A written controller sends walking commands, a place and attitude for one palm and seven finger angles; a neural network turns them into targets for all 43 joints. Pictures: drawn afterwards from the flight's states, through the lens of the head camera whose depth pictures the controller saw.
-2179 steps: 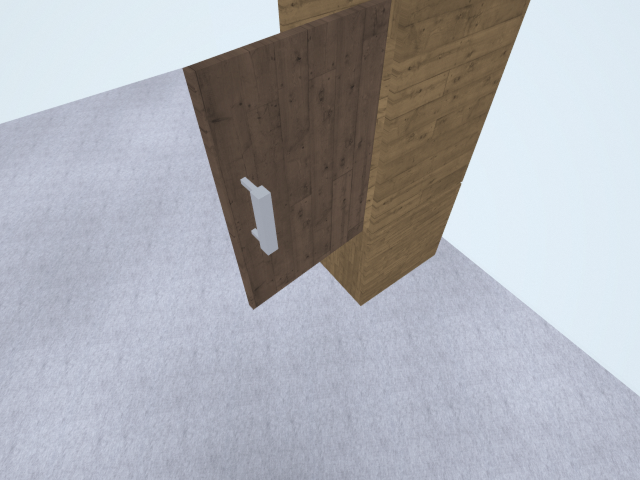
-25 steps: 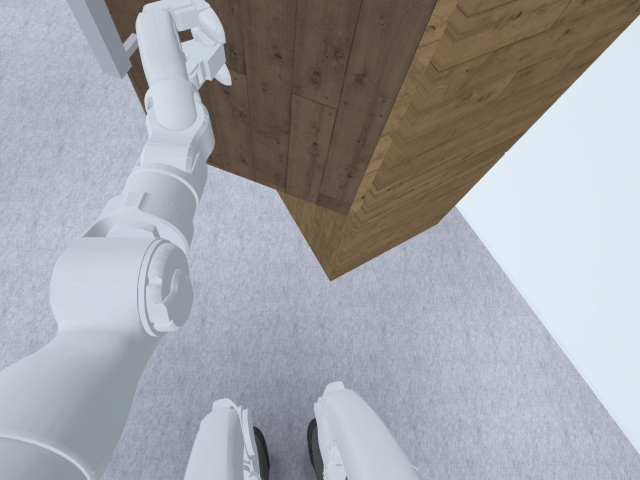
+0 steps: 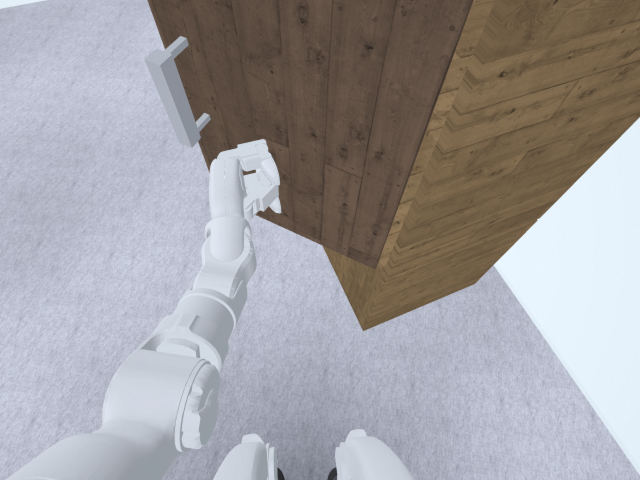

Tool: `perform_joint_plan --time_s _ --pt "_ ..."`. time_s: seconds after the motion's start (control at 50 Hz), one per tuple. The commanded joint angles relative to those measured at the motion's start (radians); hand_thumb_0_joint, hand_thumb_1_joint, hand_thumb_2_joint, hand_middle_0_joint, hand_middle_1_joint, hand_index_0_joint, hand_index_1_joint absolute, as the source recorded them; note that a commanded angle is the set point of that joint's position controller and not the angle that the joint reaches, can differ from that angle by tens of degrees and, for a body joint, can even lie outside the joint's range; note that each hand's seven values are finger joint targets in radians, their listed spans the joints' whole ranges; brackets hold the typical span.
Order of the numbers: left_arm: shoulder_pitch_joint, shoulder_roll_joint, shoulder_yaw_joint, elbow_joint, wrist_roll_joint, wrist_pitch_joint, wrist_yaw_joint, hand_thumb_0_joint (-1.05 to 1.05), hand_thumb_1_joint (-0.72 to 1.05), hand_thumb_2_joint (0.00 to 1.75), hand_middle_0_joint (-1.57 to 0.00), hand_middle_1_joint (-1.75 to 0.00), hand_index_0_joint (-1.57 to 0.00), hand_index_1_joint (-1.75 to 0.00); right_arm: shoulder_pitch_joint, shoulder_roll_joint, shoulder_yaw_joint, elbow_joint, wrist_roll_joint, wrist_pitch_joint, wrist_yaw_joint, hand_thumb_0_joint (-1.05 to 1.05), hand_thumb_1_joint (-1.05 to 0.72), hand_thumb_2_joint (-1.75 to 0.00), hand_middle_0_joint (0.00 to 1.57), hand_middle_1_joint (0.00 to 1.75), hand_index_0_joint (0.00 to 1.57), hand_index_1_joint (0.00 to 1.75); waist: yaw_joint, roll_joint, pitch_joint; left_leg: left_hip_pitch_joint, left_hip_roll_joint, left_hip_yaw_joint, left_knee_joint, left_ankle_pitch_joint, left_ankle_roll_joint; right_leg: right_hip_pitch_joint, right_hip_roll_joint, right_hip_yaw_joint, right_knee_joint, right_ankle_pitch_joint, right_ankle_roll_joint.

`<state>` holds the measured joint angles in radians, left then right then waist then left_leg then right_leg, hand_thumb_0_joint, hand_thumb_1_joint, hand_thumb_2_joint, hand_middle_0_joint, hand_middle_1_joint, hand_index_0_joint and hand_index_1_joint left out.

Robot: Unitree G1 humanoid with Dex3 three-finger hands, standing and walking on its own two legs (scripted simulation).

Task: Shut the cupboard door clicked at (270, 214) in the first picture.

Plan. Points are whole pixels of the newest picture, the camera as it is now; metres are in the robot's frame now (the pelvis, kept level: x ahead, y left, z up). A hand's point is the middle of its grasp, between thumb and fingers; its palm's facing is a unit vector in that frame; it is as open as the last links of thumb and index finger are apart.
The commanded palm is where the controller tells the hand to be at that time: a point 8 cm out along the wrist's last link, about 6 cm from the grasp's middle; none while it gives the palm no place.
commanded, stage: pull the fist back off the door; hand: left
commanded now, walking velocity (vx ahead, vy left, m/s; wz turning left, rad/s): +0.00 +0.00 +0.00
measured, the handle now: (185, 94) +0.64 +0.15 +0.06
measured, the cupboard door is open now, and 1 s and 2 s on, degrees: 40 40 40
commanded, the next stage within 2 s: draw the hand back to the body in 0.14 s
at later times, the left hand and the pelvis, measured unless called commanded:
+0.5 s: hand (224, 186) +0.43 +0.08 +0.10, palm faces +0.05 -1.00 -0.07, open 3.1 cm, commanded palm +0.38 +0.13 +0.10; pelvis +0.00 +0.00 +0.02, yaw -2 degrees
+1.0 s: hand (47, 296) +0.29 +0.19 +0.17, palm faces +0.05 -0.98 -0.20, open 3.2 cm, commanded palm +0.25 +0.25 +0.19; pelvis +0.01 +0.04 +0.07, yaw +0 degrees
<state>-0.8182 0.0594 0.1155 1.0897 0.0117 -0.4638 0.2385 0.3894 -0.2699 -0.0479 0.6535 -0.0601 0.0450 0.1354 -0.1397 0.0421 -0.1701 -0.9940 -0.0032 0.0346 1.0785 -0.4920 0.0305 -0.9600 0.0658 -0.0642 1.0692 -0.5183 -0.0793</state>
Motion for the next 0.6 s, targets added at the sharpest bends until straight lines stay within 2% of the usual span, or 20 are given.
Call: perform_joint_plan --time_s 0.0,0.04,0.06,0.08,0.1,0.14,0.2,0.24,0.26,0.28,0.3,0.32,0.36,0.38,0.4,0.46,0.48,0.52,0.54,0.58 --pt "-0.502 0.112 -0.003 -0.424 -0.012 -0.162 0.032 0.00 0.90 0.90 -1.30 -1.50 -1.30 -1.50 0.122 -0.103 -0.044 -0.063 0.003 -0.026 -0.024 0.00 -0.90 -0.90 0.20 0.30 0.20 0.30 -0.025 -0.042 -0.508 0.297 -0.021 -0.041 -0.039 0.395 0.012 0.323 -0.042 0.123 -0.123 0.644 0.096" --pt "-0.459 0.106 -0.030 -0.432 0.017 -0.192 0.037 0.00 0.90 0.90 -1.30 -1.50 -1.30 -1.50 0.100 -0.096 -0.045 -0.056 0.003 -0.031 -0.027 0.00 -0.90 -0.90 0.20 0.30 0.20 0.30 -0.022 -0.043 -0.513 0.298 -0.020 -0.039 -0.033 0.382 0.012 0.321 -0.045 0.127 -0.116 0.642 0.104" --pt "-0.478 0.110 -0.040 -0.430 0.030 -0.198 0.037 0.00 0.90 0.90 -1.30 -1.50 -1.30 -1.50 0.093 -0.096 -0.044 -0.050 0.003 -0.031 -0.029 0.00 -0.90 -0.90 0.20 0.30 0.20 0.30 -0.034 -0.044 -0.512 0.291 -0.019 -0.038 -0.022 0.369 0.015 0.308 -0.049 0.132 -0.113 0.638 0.111" --pt "-0.466 0.115 -0.046 -0.394 0.048 -0.192 0.036 0.00 0.90 0.90 -1.30 -1.50 -1.30 -1.50 0.088 -0.096 -0.045 -0.041 0.004 -0.029 -0.031 0.00 -0.90 -0.90 0.20 0.30 0.20 0.30 -0.041 -0.069 -0.495 0.268 -0.021 -0.036 -0.017 0.341 0.017 0.308 -0.053 0.143 -0.119 0.627 0.124" --pt "-0.453 0.116 -0.054 -0.368 0.058 -0.181 0.032 0.00 0.90 0.90 -1.30 -1.50 -1.30 -1.50 0.091 -0.099 -0.045 -0.042 0.004 -0.024 -0.034 0.00 -0.90 -0.90 0.20 0.30 0.20 0.30 -0.044 -0.063 -0.481 0.266 -0.022 -0.036 -0.019 0.337 0.017 0.303 -0.055 0.148 -0.121 0.627 0.128" --pt "-0.414 0.094 -0.068 -0.245 0.062 -0.128 0.027 0.00 0.90 0.90 -1.30 -1.50 -1.30 -1.50 0.083 -0.099 -0.041 -0.034 0.013 -0.012 -0.039 0.00 -0.90 -0.90 0.20 0.30 0.20 0.30 -0.055 -0.105 -0.418 0.231 -0.021 -0.033 -0.033 0.284 0.017 0.287 -0.057 0.147 -0.149 0.568 0.136" --pt "-0.405 0.059 -0.070 -0.134 0.018 -0.037 0.013 0.00 0.90 0.90 -1.30 -1.50 -1.30 -1.50 0.075 -0.105 -0.032 -0.045 0.026 0.002 -0.050 0.00 -0.90 -0.90 0.20 0.30 0.20 0.30 -0.057 -0.119 -0.373 0.217 -0.024 -0.033 -0.058 0.244 0.016 0.279 -0.055 0.150 -0.188 0.488 0.132" --pt "-0.440 0.075 -0.030 -0.114 -0.029 -0.006 0.007 0.00 0.90 0.90 -1.30 -1.50 -1.30 -1.50 0.058 -0.106 -0.020 -0.053 0.033 0.001 -0.061 0.00 -0.90 -0.90 0.20 0.30 0.20 0.30 -0.052 -0.148 -0.351 0.174 -0.028 -0.036 -0.063 0.207 0.016 0.298 -0.060 0.161 -0.213 0.422 0.125" --pt "-0.420 0.128 0.031 -0.141 -0.050 -0.008 0.004 0.00 0.90 0.90 -1.30 -1.50 -1.30 -1.50 0.054 -0.110 -0.019 -0.064 0.033 -0.001 -0.066 0.00 -0.90 -0.90 0.20 0.30 0.20 0.30 -0.025 -0.154 -0.372 0.171 -0.030 -0.036 -0.073 0.212 0.015 0.340 -0.061 0.168 -0.219 0.423 0.119" --pt "-0.406 0.162 0.060 -0.206 -0.065 -0.024 -0.003 0.00 0.90 0.90 -1.30 -1.50 -1.30 -1.50 0.041 -0.110 -0.017 -0.081 0.034 -0.005 -0.070 0.00 -0.90 -0.90 0.20 0.30 0.20 0.30 -0.004 -0.149 -0.417 0.187 -0.030 -0.033 -0.085 0.230 0.014 0.386 -0.062 0.170 -0.216 0.452 0.116" --pt "-0.397 0.211 0.102 -0.281 -0.073 -0.052 -0.005 0.00 0.90 0.90 -1.30 -1.50 -1.30 -1.50 0.038 -0.113 -0.017 -0.096 0.030 -0.011 -0.074 0.00 -0.90 -0.90 0.20 0.30 0.20 0.30 0.025 -0.116 -0.489 0.224 -0.028 -0.034 -0.095 0.277 0.013 0.433 -0.060 0.166 -0.194 0.525 0.111" --pt "-0.361 0.230 0.111 -0.352 -0.072 -0.080 -0.013 0.00 0.90 0.90 -1.30 -1.50 -1.30 -1.50 0.032 -0.104 -0.015 -0.107 0.031 -0.016 -0.074 0.00 -0.90 -0.90 0.20 0.30 0.20 0.30 0.051 -0.081 -0.542 0.264 -0.028 -0.031 -0.107 0.326 0.010 0.471 -0.056 0.151 -0.175 0.592 0.101" --pt "-0.272 0.228 0.086 -0.503 -0.052 -0.132 -0.030 0.00 0.90 0.90 -1.30 -1.50 -1.30 -1.50 0.026 -0.093 -0.018 -0.125 0.033 -0.030 -0.068 0.00 -0.90 -0.90 0.20 0.30 0.20 0.30 0.078 -0.046 -0.598 0.343 -0.024 -0.022 -0.117 0.403 0.009 0.504 -0.049 0.138 -0.158 0.681 0.095" --pt "-0.204 0.230 0.073 -0.547 -0.038 -0.140 -0.039 0.00 0.90 0.90 -1.30 -1.50 -1.30 -1.50 0.022 -0.089 -0.018 -0.133 0.036 -0.033 -0.064 0.00 -0.90 -0.90 0.20 0.30 0.20 0.30 0.090 -0.030 -0.588 0.361 -0.023 -0.015 -0.125 0.421 0.010 0.518 -0.048 0.141 -0.165 0.710 0.098" --pt "-0.123 0.229 0.058 -0.559 -0.025 -0.134 -0.049 0.00 0.90 0.90 -1.30 -1.50 -1.30 -1.50 0.029 -0.092 -0.020 -0.137 0.038 -0.032 -0.063 0.00 -0.90 -0.90 0.20 0.30 0.20 0.30 0.090 -0.074 -0.576 0.372 -0.020 -0.019 -0.136 0.438 0.012 0.536 -0.045 0.134 -0.167 0.733 0.102" --pt "0.097 0.183 -0.011 -0.590 -0.033 -0.036 -0.102 0.00 0.90 0.90 -1.30 -1.50 -1.30 -1.50 0.011 -0.097 -0.020 -0.169 0.067 -0.011 -0.063 0.00 -0.90 -0.90 0.20 0.30 0.20 0.30 0.088 -0.152 -0.408 0.370 -0.016 -0.001 -0.208 0.362 0.019 0.564 -0.049 0.142 -0.259 0.706 0.137" --pt "0.127 0.161 -0.031 -0.606 -0.058 0.013 -0.123 0.00 0.90 0.90 -1.30 -1.50 -1.30 -1.50 0.003 -0.100 -0.019 -0.179 0.078 -0.005 -0.069 0.00 -0.90 -0.90 0.20 0.30 0.20 0.30 0.078 -0.177 -0.350 0.377 -0.015 0.000 -0.230 0.335 0.020 0.571 -0.055 0.150 -0.298 0.683 0.148" --pt "0.163 0.144 -0.042 -0.688 -0.120 0.093 -0.163 0.00 0.90 0.90 -1.30 -1.50 -1.30 -1.50 -0.035 -0.103 -0.014 -0.198 0.101 -0.001 -0.087 0.00 -0.90 -0.90 0.20 0.30 0.20 0.30 0.084 -0.176 -0.290 0.424 -0.013 0.002 -0.271 0.310 0.019 0.581 -0.062 0.152 -0.362 0.600 0.150" --pt "0.165 0.122 -0.064 -0.734 -0.149 0.122 -0.180 0.00 0.90 0.90 -1.30 -1.50 -1.30 -1.50 -0.054 -0.103 -0.011 -0.203 0.108 -0.004 -0.097 0.00 -0.90 -0.90 0.20 0.30 0.20 0.30 0.079 -0.170 -0.247 0.458 -0.012 -0.002 -0.291 0.303 0.021 0.571 -0.059 0.139 -0.388 0.555 0.137" --pt "0.178 0.130 -0.064 -0.846 -0.188 0.144 -0.198 0.00 0.90 0.90 -1.30 -1.50 -1.30 -1.50 -0.087 -0.101 -0.005 -0.212 0.114 -0.021 -0.117 0.00 -0.90 -0.90 0.20 0.30 0.20 0.30 0.084 -0.169 -0.212 0.513 -0.008 -0.012 -0.322 0.299 0.024 0.566 -0.053 0.119 -0.422 0.484 0.118"
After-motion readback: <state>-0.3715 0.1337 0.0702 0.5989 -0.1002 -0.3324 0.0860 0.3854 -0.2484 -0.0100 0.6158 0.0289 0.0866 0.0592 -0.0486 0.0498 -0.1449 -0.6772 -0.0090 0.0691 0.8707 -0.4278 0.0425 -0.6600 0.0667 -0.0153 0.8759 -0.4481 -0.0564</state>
